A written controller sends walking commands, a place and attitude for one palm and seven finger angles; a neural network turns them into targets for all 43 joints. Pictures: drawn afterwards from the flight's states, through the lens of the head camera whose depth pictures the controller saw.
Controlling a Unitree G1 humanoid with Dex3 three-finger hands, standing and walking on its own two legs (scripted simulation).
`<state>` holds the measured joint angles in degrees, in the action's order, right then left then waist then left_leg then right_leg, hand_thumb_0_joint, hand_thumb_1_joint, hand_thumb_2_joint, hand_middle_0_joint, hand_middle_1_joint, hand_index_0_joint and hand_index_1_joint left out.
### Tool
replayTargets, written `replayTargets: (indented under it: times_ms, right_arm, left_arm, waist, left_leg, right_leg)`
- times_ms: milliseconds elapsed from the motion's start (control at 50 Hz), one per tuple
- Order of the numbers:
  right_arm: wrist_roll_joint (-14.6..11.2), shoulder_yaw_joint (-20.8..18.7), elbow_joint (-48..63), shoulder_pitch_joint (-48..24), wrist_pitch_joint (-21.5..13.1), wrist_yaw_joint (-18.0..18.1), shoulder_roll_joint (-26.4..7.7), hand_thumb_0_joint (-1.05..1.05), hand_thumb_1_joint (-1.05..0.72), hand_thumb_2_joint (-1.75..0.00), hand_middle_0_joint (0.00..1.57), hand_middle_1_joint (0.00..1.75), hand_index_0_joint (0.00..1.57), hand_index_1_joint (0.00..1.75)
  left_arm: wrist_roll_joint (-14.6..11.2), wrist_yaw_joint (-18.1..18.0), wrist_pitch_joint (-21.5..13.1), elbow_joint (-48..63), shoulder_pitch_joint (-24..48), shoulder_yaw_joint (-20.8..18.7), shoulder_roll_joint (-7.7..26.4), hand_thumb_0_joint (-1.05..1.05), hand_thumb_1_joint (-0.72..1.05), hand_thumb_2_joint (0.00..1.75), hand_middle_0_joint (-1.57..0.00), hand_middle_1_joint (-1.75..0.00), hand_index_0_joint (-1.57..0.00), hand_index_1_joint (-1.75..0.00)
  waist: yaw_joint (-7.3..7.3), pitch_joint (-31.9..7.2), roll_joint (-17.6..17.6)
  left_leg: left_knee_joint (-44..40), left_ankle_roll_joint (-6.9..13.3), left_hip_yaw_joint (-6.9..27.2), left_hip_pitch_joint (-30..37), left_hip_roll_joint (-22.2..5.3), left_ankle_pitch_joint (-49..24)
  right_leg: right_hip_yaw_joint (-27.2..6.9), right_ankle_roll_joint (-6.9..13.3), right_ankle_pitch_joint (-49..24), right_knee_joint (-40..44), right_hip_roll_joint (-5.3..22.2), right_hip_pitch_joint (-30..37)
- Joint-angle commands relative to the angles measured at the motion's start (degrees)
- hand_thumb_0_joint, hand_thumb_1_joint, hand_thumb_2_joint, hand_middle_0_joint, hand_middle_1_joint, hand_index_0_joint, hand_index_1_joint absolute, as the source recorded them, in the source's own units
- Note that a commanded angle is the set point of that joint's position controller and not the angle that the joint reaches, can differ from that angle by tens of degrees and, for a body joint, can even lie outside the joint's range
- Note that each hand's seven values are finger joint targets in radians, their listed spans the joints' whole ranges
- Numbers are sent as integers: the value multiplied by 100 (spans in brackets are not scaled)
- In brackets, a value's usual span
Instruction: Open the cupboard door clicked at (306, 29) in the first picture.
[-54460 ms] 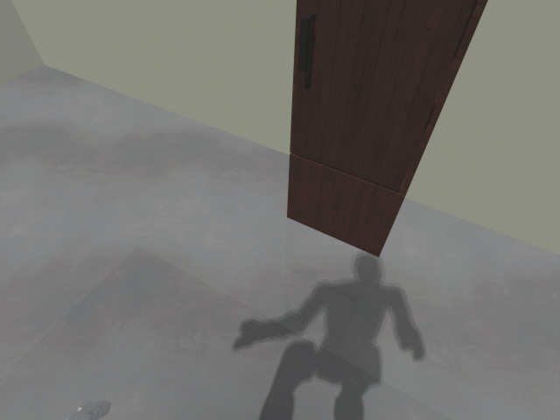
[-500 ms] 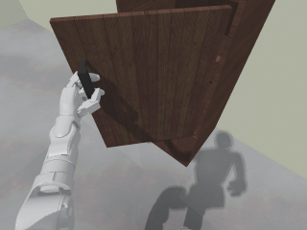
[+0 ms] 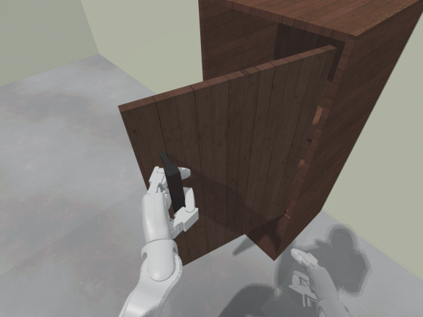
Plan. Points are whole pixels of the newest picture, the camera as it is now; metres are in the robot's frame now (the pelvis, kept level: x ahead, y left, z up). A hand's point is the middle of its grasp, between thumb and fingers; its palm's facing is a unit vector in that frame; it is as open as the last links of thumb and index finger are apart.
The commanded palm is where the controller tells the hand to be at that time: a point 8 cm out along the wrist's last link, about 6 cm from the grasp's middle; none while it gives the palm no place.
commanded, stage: pull the door open along its arc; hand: left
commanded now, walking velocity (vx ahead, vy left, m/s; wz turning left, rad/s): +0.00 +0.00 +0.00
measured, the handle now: (173, 187) +0.33 +0.10 +0.10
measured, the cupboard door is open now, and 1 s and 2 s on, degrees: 76 76 78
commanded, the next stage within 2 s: open thumb and fingers to let go in 0.14 s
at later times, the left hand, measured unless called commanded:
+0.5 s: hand (195, 217) +0.26 +0.05 +0.10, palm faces +0.36 -0.93 -0.04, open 7.5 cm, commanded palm +0.21 +0.09 +0.10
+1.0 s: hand (185, 213) +0.27 +0.07 +0.10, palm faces +0.32 -0.95 -0.02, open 14.9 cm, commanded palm +0.22 +0.10 +0.10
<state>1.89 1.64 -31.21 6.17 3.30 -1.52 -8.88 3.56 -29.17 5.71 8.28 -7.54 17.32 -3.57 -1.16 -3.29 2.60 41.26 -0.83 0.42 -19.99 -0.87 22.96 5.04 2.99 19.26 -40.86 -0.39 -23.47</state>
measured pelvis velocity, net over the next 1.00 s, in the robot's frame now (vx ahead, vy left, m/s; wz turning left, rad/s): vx -0.02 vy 0.00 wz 0.00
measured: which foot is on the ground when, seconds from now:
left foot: down 0.00-1.00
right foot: down 0.00-1.00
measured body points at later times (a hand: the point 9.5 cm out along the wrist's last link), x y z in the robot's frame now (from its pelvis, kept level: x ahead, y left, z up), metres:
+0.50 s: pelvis +0.00 -0.03 +0.00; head -0.01 -0.07 +0.45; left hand +0.24 +0.10 +0.11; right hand +0.18 -0.25 -0.10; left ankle -0.01 +0.13 -0.71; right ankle +0.02 -0.09 -0.72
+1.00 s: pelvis -0.02 +0.00 +0.00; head -0.03 -0.02 +0.45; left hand +0.24 +0.12 +0.11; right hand +0.17 -0.20 -0.09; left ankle -0.01 +0.13 -0.72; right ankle +0.02 -0.09 -0.72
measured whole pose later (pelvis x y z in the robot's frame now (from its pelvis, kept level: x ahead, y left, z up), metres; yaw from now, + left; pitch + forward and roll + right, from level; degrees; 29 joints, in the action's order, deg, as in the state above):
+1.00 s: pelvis -0.02 +0.00 +0.00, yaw +0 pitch +0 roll +0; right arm 1.8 1.4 -33.6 8.4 2.1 1.0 -10.1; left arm 3.0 -31.9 3.7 4.6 -4.7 16.4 -4.4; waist -1.5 -1.8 3.0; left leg 42.2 -0.8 3.2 -20.1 0.6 21.9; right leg 4.8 2.8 17.7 -40.9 -0.3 -23.2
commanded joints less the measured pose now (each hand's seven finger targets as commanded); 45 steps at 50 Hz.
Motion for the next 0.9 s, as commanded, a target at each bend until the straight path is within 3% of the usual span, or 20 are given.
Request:
replayTargets:
  times_ms: [0,40,80,180,220,260,300,340,400,440,480,560,620,660,720,780,880]
  right_arm:
    - [-20,-172,845,-667,-79,-50,-487,0,-90,-90,20,30,20,30]
    - [-50,-132,923,-741,-43,-116,-450,0,-90,-90,20,30,20,30]
    - [-70,-99,1009,-798,24,-132,-435,0,-90,-90,20,30,20,30]
    - [-19,-65,941,-832,-36,13,-486,0,-90,-90,20,30,20,30]
    - [3,-78,819,-847,-91,104,-515,0,-90,-90,20,30,20,30]
    - [44,-125,750,-808,-159,154,-498,0,-90,-90,20,30,20,30]
    - [39,-147,778,-651,-183,176,-494,0,-90,-90,20,30,20,30]
    - [28,-190,791,-530,-184,192,-511,0,-90,-90,20,30,20,30]
    - [19,-208,820,-425,-214,210,-546,0,-90,-90,20,30,20,30]
    - [6,-223,832,-461,-227,245,-562,0,-90,-90,20,30,20,30]
    - [12,-215,819,-443,-272,290,-569,0,-90,-90,20,30,20,30]
    - [6,-236,841,-422,-343,304,-581,0,-90,-90,20,30,20,30]
    - [5,-244,830,-402,-410,299,-591,0,-90,-90,20,30,20,30]
    - [-3,-226,824,-429,-431,320,-600,0,-90,-90,20,30,20,30]
    - [-4,-213,780,-453,-472,328,-596,0,-90,-90,20,30,20,30]
    - [-13,-184,774,-521,-480,337,-582,0,-90,-90,20,30,20,30]
    - [-15,-155,737,-601,-433,308,-556,0,-90,-90,20,30,20,30]
  left_arm:
    - [113,-266,-108,2073,-132,314,-1084,0,90,90,-40,-135,-40,-135]
    - [3,-193,32,2399,-831,460,-1204,0,90,90,-40,-135,-40,-135]
    - [-136,-131,127,2761,-1419,263,-977,0,90,90,-40,-135,-40,-135]
    - [-131,-268,120,2412,-434,-13,-687,0,90,90,-40,-135,-40,-135]
    - [-114,-413,24,2066,495,-256,-483,0,90,90,-40,-135,-40,-135]
    - [-85,-496,-49,1774,398,-386,-522,0,76,84,-39,-134,-39,-134]
    - [-49,-394,-166,1823,185,-275,-566,0,62,78,-38,-132,-38,-132]
    - [4,-301,-293,1992,210,-254,-485,0,48,72,-37,-130,-37,-130]
    - [16,-146,-463,1980,86,-195,-482,0,27,63,-35,-128,-35,-128]
    - [-8,-93,-544,1937,123,-253,-383,0,13,57,-35,-127,-35,-127]
    - [-12,-101,-610,1807,335,-289,-341,0,-1,51,-33,-125,-33,-125]
    - [-22,-85,-734,1851,300,-217,-418,0,-29,39,-32,-122,-32,-122]
    - [30,-87,-766,1725,397,-77,-526,0,-50,30,-30,-120,-30,-120]
    - [-12,-68,-794,1672,563,-136,-453,0,-50,30,-30,-120,-30,-120]
    - [47,-113,-775,1543,930,-45,-536,0,-50,30,-27,-105,-27,-105]
    - [28,-159,-723,1258,1156,-28,-622,0,-50,30,-25,-90,-25,-90]
    - [54,-282,-583,968,1480,16,-803,0,-50,30,-21,-65,-21,-65]
  waist:
    - [-86,-919,-347]
    - [-136,-899,-416]
    - [-216,-889,-554]
    - [-88,-515,-735]
    - [-7,-379,-852]
    - [-115,-599,-837]
    - [-103,-719,-991]
    - [-105,-952,-825]
    - [-65,-972,-852]
    - [-64,-902,-755]
    - [-10,-814,-901]
    - [-50,-923,-812]
    - [-10,-788,-884]
    - [9,-745,-910]
    - [38,-614,-742]
    - [39,-537,-866]
    - [-2,-624,-765]
  left_leg:
    - [-315,153,-29,196,175,-1411]
    - [-287,143,-29,190,161,-1473]
    - [-257,141,-50,168,178,-1451]
    - [-52,154,15,29,290,-985]
    - [4,166,95,-69,335,-858]
    - [30,155,112,-96,358,-837]
    - [-7,160,132,-181,376,-904]
    - [-75,164,136,-163,359,-1023]
    - [-119,193,145,-225,343,-1049]
    - [-121,193,144,-223,337,-967]
    - [-94,205,160,-266,348,-875]
    - [-151,216,151,-195,341,-914]
    - [-135,236,156,-165,344,-870]
    - [-149,238,141,-192,345,-761]
    - [-155,243,152,-110,350,-653]
    - [-199,250,140,-118,356,-517]
    - [-341,237,127,-39,350,-513]
  right_leg:
    - [-329,-58,-1287,827,154,899]
    - [-302,-44,-1415,830,157,1005]
    - [-381,-60,-1490,920,173,1124]
    - [-790,-152,-848,1233,287,745]
    - [-923,-161,-520,1341,318,588]
    - [-1055,-194,-485,1363,395,678]
    - [-1112,-243,-813,1308,447,864]
    - [-1109,-242,-1093,1174,459,1030]
    - [-1067,-280,-1287,1101,462,1060]
    - [-1094,-261,-1048,1144,462,989]
    - [-1187,-293,-865,1263,494,937]
    - [-1068,-248,-737,1188,443,919]
    - [-1016,-250,-535,1228,420,763]
    - [-1030,-259,-234,1293,429,699]
    - [-969,-195,261,1375,394,514]
    - [-897,-208,565,1425,374,411]
    - [-651,-164,542,1308,293,410]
